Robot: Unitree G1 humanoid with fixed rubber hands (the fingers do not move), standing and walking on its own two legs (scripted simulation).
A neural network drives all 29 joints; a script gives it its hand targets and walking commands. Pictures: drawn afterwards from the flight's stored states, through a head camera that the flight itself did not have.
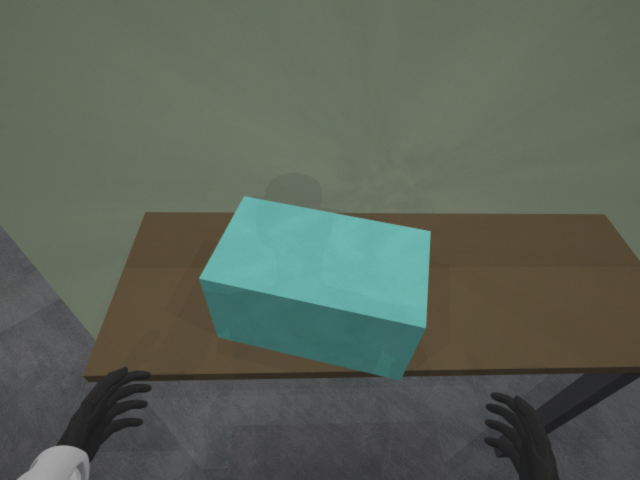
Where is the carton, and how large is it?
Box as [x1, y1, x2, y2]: [199, 196, 430, 379]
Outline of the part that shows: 244,196 199,278 218,337 400,379 425,328 430,231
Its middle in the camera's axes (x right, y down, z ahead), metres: +0.00 +0.07 +0.58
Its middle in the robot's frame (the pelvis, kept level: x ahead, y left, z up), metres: +0.40 +0.02 +0.00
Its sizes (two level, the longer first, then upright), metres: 0.283 0.161 0.153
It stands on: a table, 0.70 m high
